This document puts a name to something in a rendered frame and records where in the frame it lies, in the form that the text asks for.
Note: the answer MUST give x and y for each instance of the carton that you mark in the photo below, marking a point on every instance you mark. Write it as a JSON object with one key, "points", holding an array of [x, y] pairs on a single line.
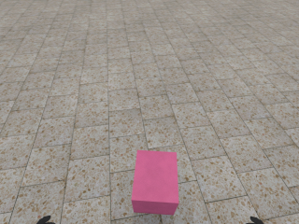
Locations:
{"points": [[155, 186]]}

